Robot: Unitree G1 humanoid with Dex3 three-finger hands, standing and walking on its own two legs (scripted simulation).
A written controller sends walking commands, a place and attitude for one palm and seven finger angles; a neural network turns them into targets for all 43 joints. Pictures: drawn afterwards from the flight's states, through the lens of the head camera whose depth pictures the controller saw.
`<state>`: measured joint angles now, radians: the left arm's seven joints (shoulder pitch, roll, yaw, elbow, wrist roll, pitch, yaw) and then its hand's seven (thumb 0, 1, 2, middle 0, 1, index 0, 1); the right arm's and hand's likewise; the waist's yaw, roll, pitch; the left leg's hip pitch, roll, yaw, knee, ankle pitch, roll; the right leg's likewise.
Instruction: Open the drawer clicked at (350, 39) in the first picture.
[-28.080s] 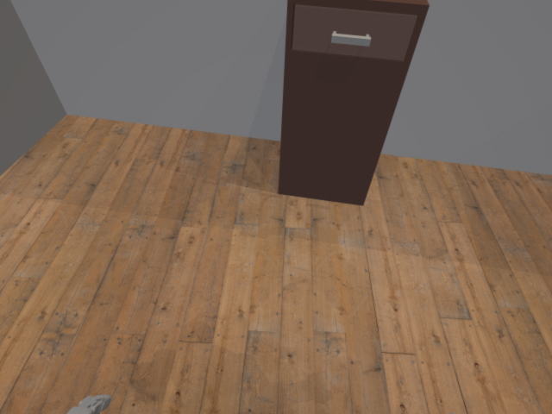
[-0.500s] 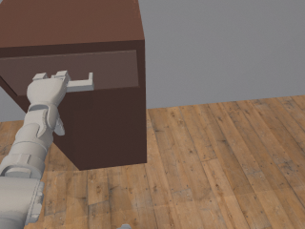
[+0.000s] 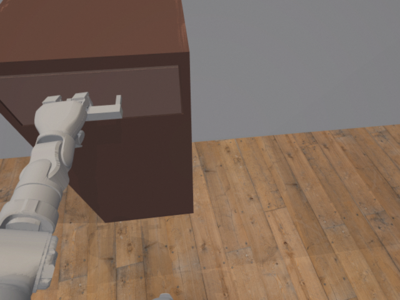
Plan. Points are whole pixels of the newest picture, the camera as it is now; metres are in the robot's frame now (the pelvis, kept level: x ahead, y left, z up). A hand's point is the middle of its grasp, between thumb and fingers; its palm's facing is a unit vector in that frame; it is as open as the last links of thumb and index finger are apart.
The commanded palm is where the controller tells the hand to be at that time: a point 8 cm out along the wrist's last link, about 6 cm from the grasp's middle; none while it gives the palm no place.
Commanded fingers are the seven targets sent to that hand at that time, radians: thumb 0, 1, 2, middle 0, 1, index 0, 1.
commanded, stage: close the thumb around the handle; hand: left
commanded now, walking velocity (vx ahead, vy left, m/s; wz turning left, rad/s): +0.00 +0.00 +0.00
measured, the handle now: (93, 107) +0.51 +0.24 +0.07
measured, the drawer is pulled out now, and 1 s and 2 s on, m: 0.00 0.07 0.20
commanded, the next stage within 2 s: pull the drawer open in 0.18 s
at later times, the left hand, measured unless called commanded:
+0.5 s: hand (73, 140) +0.43 +0.27 +0.05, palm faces -0.02 -0.04 -1.00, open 5.9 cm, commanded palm +0.40 +0.26 +0.11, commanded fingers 0.00 0.90 0.90 -0.40 -1.35 -0.40 -1.35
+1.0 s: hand (69, 165) +0.37 +0.27 +0.05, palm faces +0.00 -0.06 -1.00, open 5.9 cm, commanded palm +0.34 +0.25 +0.11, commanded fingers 0.00 0.90 0.90 -0.40 -1.35 -0.40 -1.35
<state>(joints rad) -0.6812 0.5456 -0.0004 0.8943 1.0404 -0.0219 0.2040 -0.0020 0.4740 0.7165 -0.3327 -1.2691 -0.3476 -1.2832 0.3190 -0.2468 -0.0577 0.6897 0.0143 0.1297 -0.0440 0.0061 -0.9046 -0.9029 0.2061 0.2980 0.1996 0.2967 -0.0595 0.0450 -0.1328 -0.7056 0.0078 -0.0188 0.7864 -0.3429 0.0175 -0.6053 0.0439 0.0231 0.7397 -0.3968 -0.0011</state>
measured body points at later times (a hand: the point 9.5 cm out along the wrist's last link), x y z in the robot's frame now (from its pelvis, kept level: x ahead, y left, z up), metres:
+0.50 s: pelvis +0.01 +0.01 +0.00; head +0.07 +0.00 +0.45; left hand +0.43 +0.27 +0.11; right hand +0.06 -0.27 -0.13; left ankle +0.02 +0.11 -0.71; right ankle -0.03 -0.13 -0.71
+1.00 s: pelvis +0.01 +0.00 +0.01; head +0.05 -0.01 +0.46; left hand +0.36 +0.27 +0.10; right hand +0.15 -0.25 -0.11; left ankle +0.02 +0.11 -0.71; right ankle -0.03 -0.13 -0.71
